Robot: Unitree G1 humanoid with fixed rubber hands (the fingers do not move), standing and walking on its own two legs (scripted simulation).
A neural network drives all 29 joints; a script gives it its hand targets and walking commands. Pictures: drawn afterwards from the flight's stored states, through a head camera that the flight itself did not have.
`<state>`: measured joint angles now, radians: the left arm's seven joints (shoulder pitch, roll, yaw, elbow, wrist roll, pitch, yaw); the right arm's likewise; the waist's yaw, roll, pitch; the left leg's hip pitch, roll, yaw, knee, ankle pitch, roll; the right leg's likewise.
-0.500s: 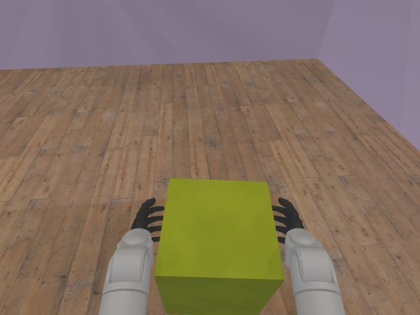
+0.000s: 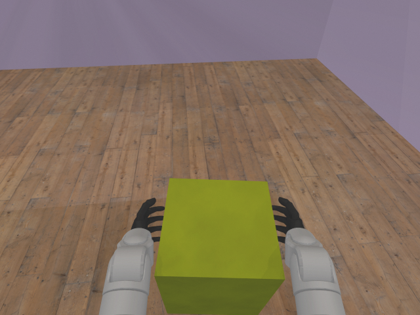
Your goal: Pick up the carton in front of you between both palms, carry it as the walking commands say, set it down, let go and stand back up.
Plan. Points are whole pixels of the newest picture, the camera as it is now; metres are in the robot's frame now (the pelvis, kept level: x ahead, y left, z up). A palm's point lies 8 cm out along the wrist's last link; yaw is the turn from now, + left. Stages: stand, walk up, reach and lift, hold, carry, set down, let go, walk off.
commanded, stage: carry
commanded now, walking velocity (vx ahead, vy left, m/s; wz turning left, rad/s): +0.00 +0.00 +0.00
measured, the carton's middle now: (215, 249) +0.30 +0.00 -0.05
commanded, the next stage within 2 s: hold in 0.10 s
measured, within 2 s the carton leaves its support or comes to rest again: neither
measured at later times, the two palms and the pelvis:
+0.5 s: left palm (151, 231) +0.30 +0.13 +0.03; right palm (303, 244) +0.27 -0.16 +0.03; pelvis -0.02 +0.02 +0.00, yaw -8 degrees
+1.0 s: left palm (166, 255) +0.35 +0.13 -0.18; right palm (277, 266) +0.32 -0.16 -0.17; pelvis -0.05 +0.03 -0.10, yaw -9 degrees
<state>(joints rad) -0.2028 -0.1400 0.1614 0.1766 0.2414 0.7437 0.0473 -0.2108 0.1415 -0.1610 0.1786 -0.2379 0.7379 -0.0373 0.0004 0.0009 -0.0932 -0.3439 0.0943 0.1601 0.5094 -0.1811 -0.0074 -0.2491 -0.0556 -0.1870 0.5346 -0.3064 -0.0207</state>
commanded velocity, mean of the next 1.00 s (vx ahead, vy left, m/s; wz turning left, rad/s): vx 0.00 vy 0.00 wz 0.00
